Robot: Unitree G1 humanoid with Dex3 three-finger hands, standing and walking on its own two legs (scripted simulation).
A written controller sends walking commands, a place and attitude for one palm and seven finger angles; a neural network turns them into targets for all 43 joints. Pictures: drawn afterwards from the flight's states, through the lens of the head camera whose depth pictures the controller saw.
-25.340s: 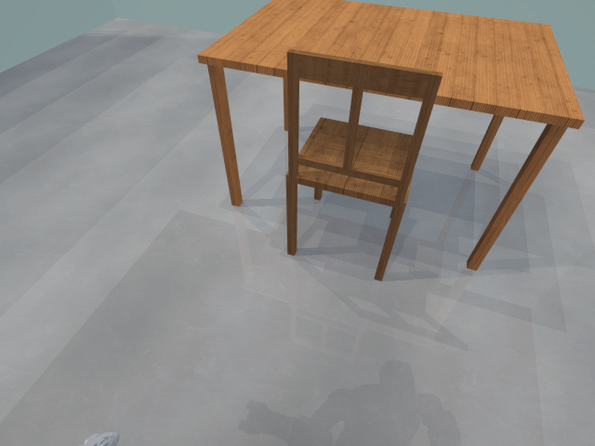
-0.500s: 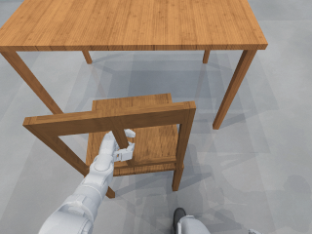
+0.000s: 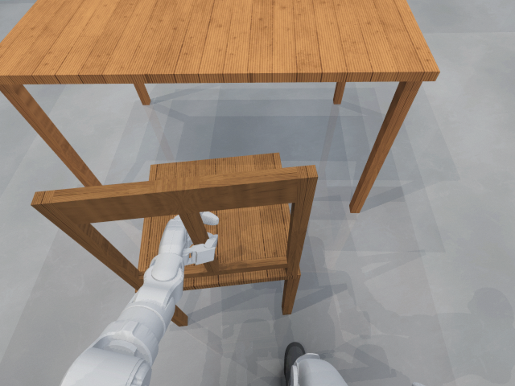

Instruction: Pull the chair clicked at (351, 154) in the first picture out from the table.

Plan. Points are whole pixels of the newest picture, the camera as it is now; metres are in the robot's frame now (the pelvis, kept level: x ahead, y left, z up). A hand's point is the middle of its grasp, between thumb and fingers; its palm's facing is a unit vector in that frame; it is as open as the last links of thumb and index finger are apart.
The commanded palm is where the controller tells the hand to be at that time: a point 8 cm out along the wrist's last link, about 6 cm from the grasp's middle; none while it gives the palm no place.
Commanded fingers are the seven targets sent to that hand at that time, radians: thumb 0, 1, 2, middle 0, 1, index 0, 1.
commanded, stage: step backward, pulling the chair out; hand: left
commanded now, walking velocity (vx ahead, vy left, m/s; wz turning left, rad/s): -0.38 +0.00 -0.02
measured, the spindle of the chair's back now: (202, 243) +0.37 +0.12 -0.09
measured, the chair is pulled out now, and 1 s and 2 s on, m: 0.27 0.27 0.28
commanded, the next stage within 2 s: stop walking, hand still on the chair in 0.36 s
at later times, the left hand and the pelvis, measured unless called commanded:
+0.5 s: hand (207, 246) +0.35 +0.10 -0.06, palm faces -0.06 -0.98 -0.19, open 5.9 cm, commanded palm +0.33 +0.16 -0.03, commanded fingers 0.00 0.90 0.90 -0.50 -1.45 -0.50 -1.45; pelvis +0.00 +0.00 +0.00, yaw +0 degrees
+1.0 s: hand (207, 246) +0.35 +0.10 -0.05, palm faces -0.09 -0.98 -0.16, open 5.9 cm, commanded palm +0.34 +0.16 -0.03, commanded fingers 0.00 0.90 0.90 -0.50 -1.45 -0.50 -1.45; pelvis +0.06 +0.01 +0.01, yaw +0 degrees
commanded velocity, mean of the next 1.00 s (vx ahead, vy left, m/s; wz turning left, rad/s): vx -0.17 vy -0.01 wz -0.01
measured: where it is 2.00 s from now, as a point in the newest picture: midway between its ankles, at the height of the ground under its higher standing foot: outside the picture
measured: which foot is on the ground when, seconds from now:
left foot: down 0.00-1.00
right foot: down 0.00-1.00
